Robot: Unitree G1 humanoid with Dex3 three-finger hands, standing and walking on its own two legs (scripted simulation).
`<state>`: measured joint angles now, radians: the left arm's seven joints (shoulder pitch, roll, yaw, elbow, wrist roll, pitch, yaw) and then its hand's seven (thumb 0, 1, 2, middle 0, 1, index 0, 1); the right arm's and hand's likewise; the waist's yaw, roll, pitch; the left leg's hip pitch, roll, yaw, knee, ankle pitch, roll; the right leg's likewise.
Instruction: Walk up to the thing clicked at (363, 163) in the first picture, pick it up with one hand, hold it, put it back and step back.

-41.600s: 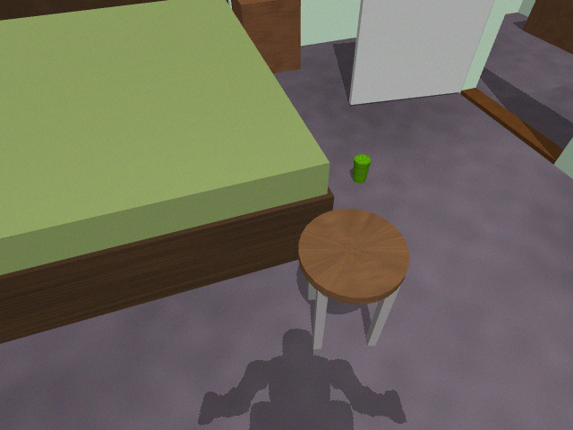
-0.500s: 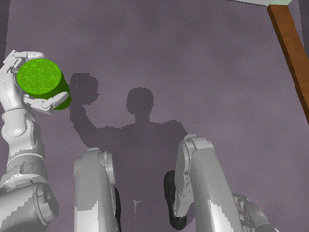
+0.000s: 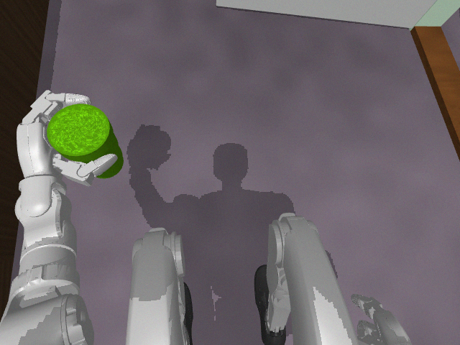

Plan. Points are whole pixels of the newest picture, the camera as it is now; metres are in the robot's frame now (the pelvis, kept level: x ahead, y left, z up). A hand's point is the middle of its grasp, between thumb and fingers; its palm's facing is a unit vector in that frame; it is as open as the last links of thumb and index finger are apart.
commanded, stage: lift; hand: left
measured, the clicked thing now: (94, 147) +0.45 +0.23 -0.05
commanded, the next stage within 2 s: hold in 1.72 s
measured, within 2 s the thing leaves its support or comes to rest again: neither
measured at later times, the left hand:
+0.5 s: hand (26, 100) +0.41 +0.21 +0.16, palm faces +0.16 -0.99 -0.04, open 11.1 cm
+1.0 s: hand out of the picture +0.40 +0.21 +0.28, palm faces +0.18 -0.98 -0.02, open 11.1 cm
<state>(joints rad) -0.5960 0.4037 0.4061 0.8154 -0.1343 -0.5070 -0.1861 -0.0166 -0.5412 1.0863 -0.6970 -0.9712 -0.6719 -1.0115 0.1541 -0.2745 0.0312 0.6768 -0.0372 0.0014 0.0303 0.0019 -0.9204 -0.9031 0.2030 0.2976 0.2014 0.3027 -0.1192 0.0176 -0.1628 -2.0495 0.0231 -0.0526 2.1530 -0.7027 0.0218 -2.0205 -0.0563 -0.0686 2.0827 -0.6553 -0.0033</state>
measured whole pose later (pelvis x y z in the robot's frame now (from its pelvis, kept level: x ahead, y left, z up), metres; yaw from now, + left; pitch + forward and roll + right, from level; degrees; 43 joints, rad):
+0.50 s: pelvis +0.02 +0.00 +0.14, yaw +1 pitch +28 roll -4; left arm -0.28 0.27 0.24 0.38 -0.17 -0.30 -0.05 -0.02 -0.52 1.06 -0.67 -1.00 -0.65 -1.03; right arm 0.15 -0.24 0.00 0.64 0.04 -0.04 -0.04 0.00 -0.90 -0.90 0.20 0.30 0.20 0.30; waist -0.05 0.03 -0.18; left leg -1.53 0.04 -0.04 1.70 -0.66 0.01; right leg -1.51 -0.04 -0.07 1.64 -0.61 0.00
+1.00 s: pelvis +0.06 +0.01 +0.25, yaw +2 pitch +18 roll -3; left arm -0.16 0.24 0.17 0.40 -0.17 -0.31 -0.03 -0.02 -0.52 1.06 -0.67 -1.00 -0.65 -1.03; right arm 0.21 -0.23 0.02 0.66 0.02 -0.08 -0.04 0.01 -0.91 -0.90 0.20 0.30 0.20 0.30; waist -0.03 0.01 -0.12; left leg -1.01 0.03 -0.01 1.26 -0.56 0.01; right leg -0.99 -0.03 -0.06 1.19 -0.51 0.01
